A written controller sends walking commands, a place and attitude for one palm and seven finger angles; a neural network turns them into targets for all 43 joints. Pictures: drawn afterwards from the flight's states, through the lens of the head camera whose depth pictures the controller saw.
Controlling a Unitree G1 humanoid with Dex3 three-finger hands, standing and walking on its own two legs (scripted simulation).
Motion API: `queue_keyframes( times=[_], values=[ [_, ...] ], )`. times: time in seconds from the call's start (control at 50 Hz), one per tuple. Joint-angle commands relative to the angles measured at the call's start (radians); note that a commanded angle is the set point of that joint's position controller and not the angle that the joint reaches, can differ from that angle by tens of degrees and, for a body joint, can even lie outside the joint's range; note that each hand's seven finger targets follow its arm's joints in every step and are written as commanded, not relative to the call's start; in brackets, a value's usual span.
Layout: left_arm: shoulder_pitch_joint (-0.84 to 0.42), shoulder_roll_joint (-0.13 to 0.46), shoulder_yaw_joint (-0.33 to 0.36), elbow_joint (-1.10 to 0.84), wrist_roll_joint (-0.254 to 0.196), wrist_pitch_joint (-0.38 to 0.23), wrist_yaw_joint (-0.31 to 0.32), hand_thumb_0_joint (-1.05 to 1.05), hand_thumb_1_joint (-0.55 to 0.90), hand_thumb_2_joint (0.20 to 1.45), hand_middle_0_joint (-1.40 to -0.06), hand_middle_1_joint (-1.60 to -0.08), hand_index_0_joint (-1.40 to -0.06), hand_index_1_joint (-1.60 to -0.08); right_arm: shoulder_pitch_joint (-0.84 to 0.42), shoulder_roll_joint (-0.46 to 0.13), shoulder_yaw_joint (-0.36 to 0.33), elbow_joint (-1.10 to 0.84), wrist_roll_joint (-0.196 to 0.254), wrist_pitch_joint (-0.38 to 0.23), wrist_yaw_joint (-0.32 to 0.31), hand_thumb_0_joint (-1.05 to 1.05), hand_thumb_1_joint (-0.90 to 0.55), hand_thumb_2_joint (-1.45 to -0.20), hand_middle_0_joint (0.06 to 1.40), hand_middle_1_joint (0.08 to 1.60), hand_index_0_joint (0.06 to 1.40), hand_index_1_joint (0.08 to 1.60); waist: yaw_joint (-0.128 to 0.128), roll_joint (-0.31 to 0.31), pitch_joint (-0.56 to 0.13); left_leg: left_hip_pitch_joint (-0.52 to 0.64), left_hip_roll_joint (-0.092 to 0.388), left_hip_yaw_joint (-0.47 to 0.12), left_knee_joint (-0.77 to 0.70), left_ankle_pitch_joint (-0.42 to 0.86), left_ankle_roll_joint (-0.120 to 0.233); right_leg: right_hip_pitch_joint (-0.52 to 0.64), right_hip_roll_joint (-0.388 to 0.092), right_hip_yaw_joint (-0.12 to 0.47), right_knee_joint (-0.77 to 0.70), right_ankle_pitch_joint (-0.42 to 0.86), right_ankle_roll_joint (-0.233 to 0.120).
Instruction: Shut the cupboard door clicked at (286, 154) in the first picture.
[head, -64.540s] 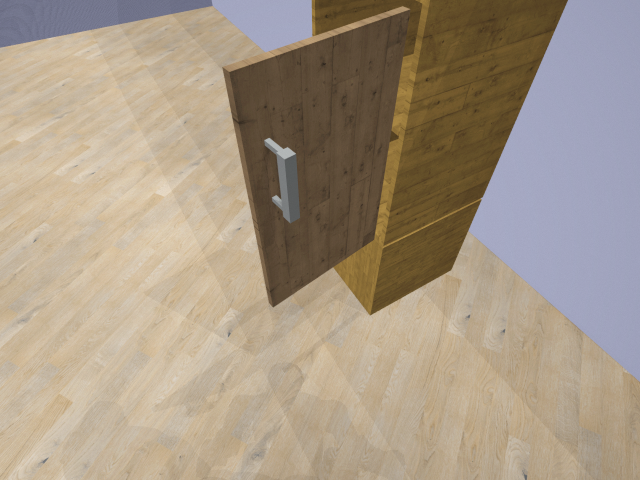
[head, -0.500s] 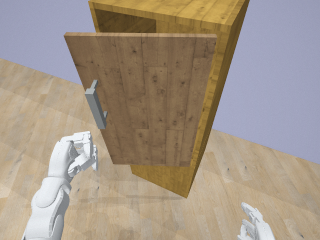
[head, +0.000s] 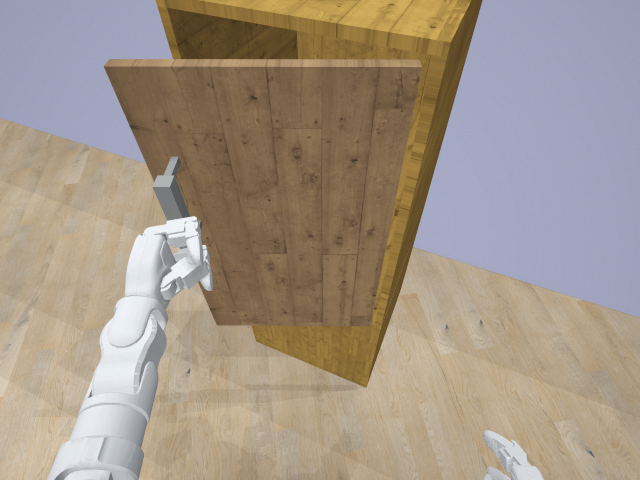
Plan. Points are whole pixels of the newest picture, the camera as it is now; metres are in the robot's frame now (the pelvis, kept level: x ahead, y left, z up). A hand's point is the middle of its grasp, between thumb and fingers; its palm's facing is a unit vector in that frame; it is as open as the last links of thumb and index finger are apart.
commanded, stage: bring the fist close to the handle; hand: left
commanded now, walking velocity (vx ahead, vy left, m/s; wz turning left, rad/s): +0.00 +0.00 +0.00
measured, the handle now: (183, 208) +0.46 +0.20 +0.09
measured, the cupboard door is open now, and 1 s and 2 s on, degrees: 23 17 0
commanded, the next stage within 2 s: push the door shut along its arc in 0.42 s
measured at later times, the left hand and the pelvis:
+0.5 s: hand (195, 261) +0.36 +0.17 +0.09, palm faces +0.01 -1.00 -0.02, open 3.1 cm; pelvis -0.01 +0.00 +0.00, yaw +0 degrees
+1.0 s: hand (207, 230) +0.41 +0.16 +0.09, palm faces -0.10 -0.99 -0.03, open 3.1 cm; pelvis -0.01 +0.01 -0.01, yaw +0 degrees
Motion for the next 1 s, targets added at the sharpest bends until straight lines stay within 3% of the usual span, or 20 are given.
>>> queue_keyframes(
  times=[0.0, 0.04, 0.08, 0.28, 0.3, 0.32, 0.34, 0.36, 0.42, 0.46, 0.5, 0.52, 0.6, 0.64, 0.7, 0.74, 0.78, 0.82, 0.94, 0.98],
  values=[
    [-0.377, 0.153, 0.056, -0.162, -0.001, -0.080, 0.011, 0.000, 0.900, 0.900, -1.300, -1.500, -1.300, -1.500, -0.020, -0.127, -0.057, -0.123, 0.007, -0.033, -0.002, 0.000, -0.900, -0.900, 0.200, 0.300, 0.200, 0.300, -0.008, -0.021, -0.244, 0.214, 0.009, -0.025, -0.063, 0.293, 0.008, 0.009, -0.014, 0.013, -0.103, 0.417, 0.026],
    [-0.326, 0.196, 0.100, -0.138, 0.003, -0.086, 0.012, 0.000, 0.900, 0.900, -1.300, -1.500, -1.300, -1.500, -0.012, -0.135, -0.061, -0.128, 0.004, -0.023, -0.001, 0.000, -0.900, -0.900, 0.200, 0.300, 0.200, 0.300, 0.013, -0.048, -0.260, 0.199, 0.009, -0.025, -0.066, 0.297, 0.011, 0.040, -0.015, 0.018, -0.105, 0.426, 0.025],
    [-0.322, 0.185, 0.100, -0.151, -0.007, -0.090, 0.005, 0.000, 0.900, 0.900, -1.300, -1.500, -1.300, -1.500, -0.017, -0.130, -0.061, -0.138, 0.006, -0.019, 0.002, 0.000, -0.900, -0.900, 0.200, 0.300, 0.200, 0.300, 0.016, -0.034, -0.275, 0.201, 0.005, -0.016, -0.069, 0.294, 0.011, 0.052, -0.018, 0.024, -0.108, 0.446, 0.029],
    [-0.419, 0.199, 0.096, -0.102, -0.018, -0.117, -0.021, 0.000, 0.900, 0.900, -1.300, -1.500, -1.300, -1.500, -0.013, -0.135, -0.061, -0.125, 0.011, -0.005, -0.008, 0.000, -0.900, -0.900, 0.200, 0.300, 0.200, 0.300, -0.014, -0.049, -0.237, 0.176, 0.002, -0.015, -0.073, 0.211, 0.018, 0.020, -0.015, 0.038, -0.133, 0.362, 0.035],
    [-0.437, 0.221, 0.106, -0.108, -0.014, -0.124, -0.021, 0.000, 0.900, 0.900, -1.300, -1.500, -1.300, -1.500, -0.013, -0.134, -0.062, -0.121, 0.011, -0.004, -0.010, 0.000, -0.900, -0.900, 0.200, 0.300, 0.200, 0.300, -0.010, -0.012, -0.241, 0.184, 0.005, -0.017, -0.074, 0.217, 0.015, 0.019, -0.014, 0.035, -0.127, 0.359, 0.029],
    [-0.442, 0.187, 0.082, -0.117, -0.017, -0.128, -0.027, 0.000, 0.900, 0.900, -1.300, -1.500, -1.300, -1.500, -0.014, -0.131, -0.061, -0.124, 0.011, -0.007, -0.008, 0.000, -0.900, -0.900, 0.200, 0.300, 0.200, 0.300, -0.011, 0.003, -0.258, 0.200, 0.001, -0.018, -0.074, 0.229, 0.016, 0.018, -0.013, 0.033, -0.124, 0.369, 0.028],
    [-0.430, 0.212, 0.099, -0.130, -0.014, -0.134, -0.026, 0.000, 0.900, 0.900, -1.300, -1.500, -1.300, -1.500, -0.008, -0.135, -0.066, -0.124, 0.010, -0.007, -0.009, 0.000, -0.900, -0.900, 0.200, 0.300, 0.200, 0.300, -0.008, -0.012, -0.281, 0.210, 0.005, -0.021, -0.065, 0.249, 0.019, 0.030, -0.011, 0.032, -0.118, 0.384, 0.027],
    [-0.410, 0.188, 0.082, -0.131, -0.018, -0.134, -0.028, 0.000, 0.900, 0.900, -1.300, -1.500, -1.300, -1.500, -0.012, -0.131, -0.064, -0.128, 0.009, -0.009, -0.007, 0.000, -0.900, -0.900, 0.200, 0.300, 0.200, 0.300, -0.003, 0.002, -0.284, 0.212, 0.002, -0.019, -0.067, 0.257, 0.018, 0.035, -0.012, 0.031, -0.116, 0.399, 0.026],
    [-0.381, 0.196, 0.097, -0.109, -0.023, -0.126, -0.031, 0.000, 0.900, 0.900, -1.300, -1.500, -1.300, -1.500, -0.008, -0.135, -0.065, -0.127, 0.013, -0.008, -0.004, 0.000, -0.900, -0.900, 0.200, 0.300, 0.200, 0.300, 0.000, -0.017, -0.261, 0.206, 0.006, -0.026, -0.073, 0.254, 0.013, 0.017, -0.008, 0.019, -0.116, 0.382, 0.023],
    [-0.396, 0.164, 0.060, -0.088, -0.018, -0.113, -0.029, 0.000, 0.900, 0.900, -1.300, -1.500, -1.300, -1.500, -0.012, -0.133, -0.062, -0.129, 0.014, -0.004, -0.005, 0.000, -0.900, -0.900, 0.200, 0.300, 0.200, 0.300, -0.013, -0.031, -0.224, 0.193, 0.008, -0.026, -0.075, 0.232, 0.016, -0.004, -0.008, 0.017, -0.120, 0.362, 0.027],
    [-0.419, 0.148, 0.052, -0.101, -0.017, -0.110, -0.021, 0.000, 0.900, 0.900, -1.300, -1.500, -1.300, -1.500, -0.013, -0.133, -0.065, -0.131, 0.013, -0.007, -0.003, 0.000, -0.900, -0.900, 0.200, 0.300, 0.200, 0.300, -0.010, -0.018, -0.233, 0.211, 0.007, -0.029, -0.077, 0.225, 0.014, -0.015, -0.006, 0.012, -0.120, 0.342, 0.023],
    [-0.409, 0.173, 0.068, -0.109, -0.011, -0.112, -0.018, 0.000, 0.900, 0.900, -1.300, -1.500, -1.300, -1.500, -0.010, -0.138, -0.065, -0.133, 0.013, -0.006, -0.003, 0.000, -0.900, -0.900, 0.200, 0.300, 0.200, 0.300, -0.007, -0.005, -0.254, 0.220, 0.009, -0.033, -0.078, 0.235, 0.012, -0.013, -0.007, 0.012, -0.116, 0.342, 0.020],
    [-0.561, 0.186, 0.050, -0.081, 0.003, -0.124, -0.018, 0.000, 0.900, 0.900, -1.300, -1.500, -1.300, -1.500, -0.004, -0.139, -0.059, -0.114, 0.009, -0.004, -0.008, 0.000, -0.900, -0.900, 0.200, 0.300, 0.200, 0.300, -0.039, -0.021, -0.237, 0.219, 0.010, -0.038, -0.069, 0.206, 0.015, -0.046, -0.005, 0.015, -0.115, 0.314, 0.024],
    [-0.576, 0.250, 0.101, -0.033, 0.006, -0.130, -0.025, 0.000, 0.900, 0.900, -1.300, -1.500, -1.300, -1.500, 0.003, -0.148, -0.057, -0.109, 0.006, 0.000, -0.013, 0.000, -0.900, -0.900, 0.200, 0.300, 0.200, 0.300, -0.028, -0.031, -0.248, 0.205, 0.008, -0.042, -0.069, 0.202, 0.016, -0.030, -0.006, 0.021, -0.114, 0.306, 0.021],
    [-0.654, 0.217, 0.065, 0.031, 0.005, -0.129, -0.052, 0.000, 0.900, 0.900, -1.300, -1.500, -1.300, -1.500, 0.008, -0.140, -0.054, -0.102, 0.010, 0.003, -0.013, 0.000, -0.900, -0.900, 0.200, 0.300, 0.200, 0.300, -0.043, 0.009, -0.255, 0.219, 0.008, -0.042, -0.065, 0.217, 0.011, -0.049, -0.007, 0.017, -0.107, 0.320, 0.018],
    [-0.655, 0.246, 0.088, 0.092, 0.005, -0.127, -0.068, 0.000, 0.900, 0.900, -1.300, -1.500, -1.300, -1.500, 0.025, -0.150, -0.057, -0.097, 0.009, 0.007, -0.013, 0.000, -0.900, -0.900, 0.200, 0.300, 0.200, 0.300, -0.042, -0.002, -0.269, 0.222, 0.009, -0.048, -0.057, 0.227, 0.012, -0.053, -0.005, 0.017, -0.105, 0.323, 0.015],
    [-0.736, 0.204, 0.048, 0.132, -0.001, -0.126, -0.088, 0.000, 0.900, 0.900, -1.300, -1.500, -1.300, -1.500, 0.031, -0.148, -0.054, -0.094, 0.013, 0.007, -0.010, 0.000, -0.900, -0.900, 0.200, 0.300, 0.200, 0.300, -0.063, 0.004, -0.252, 0.218, 0.010, -0.054, -0.058, 0.210, 0.009, -0.094, -0.004, 0.009, -0.103, 0.301, 0.016],
    [-0.776, 0.241, 0.076, 0.183, -0.002, -0.134, -0.099, 0.000, 0.900, 0.900, -1.300, -1.500, -1.300, -1.500, 0.048, -0.156, -0.060, -0.084, 0.011, 0.009, -0.013, 0.000, -0.900, -0.900, 0.200, 0.300, 0.200, 0.300, -0.066, -0.017, -0.264, 0.208, 0.010, -0.055, -0.050, 0.202, 0.011, -0.099, -0.003, 0.015, -0.101, 0.293, 0.017],
    [-0.887, 0.234, 0.049, 0.258, 0.007, -0.167, -0.144, 0.000, 0.900, 0.900, -1.300, -1.500, -1.300, -1.500, 0.092, -0.167, -0.067, -0.066, 0.008, 0.013, -0.005, 0.000, -0.900, -0.900, 0.200, 0.300, 0.200, 0.300, -0.083, 0.025, -0.320, 0.241, 0.011, -0.071, -0.024, 0.251, 0.010, -0.141, 0.003, 0.006, -0.073, 0.304, 0.007],
    [-0.924, 0.251, 0.059, 0.314, 0.005, -0.166, -0.156, 0.000, 0.900, 0.900, -1.300, -1.500, -1.300, -1.500, 0.105, -0.172, -0.067, -0.056, 0.007, 0.017, -0.006, 0.000, -0.900, -0.900, 0.200, 0.300, 0.200, 0.300, -0.094, -0.010, -0.307, 0.214, 0.014, -0.073, -0.020, 0.227, 0.011, -0.156, 0.004, 0.007, -0.073, 0.290, 0.011]
  ],
)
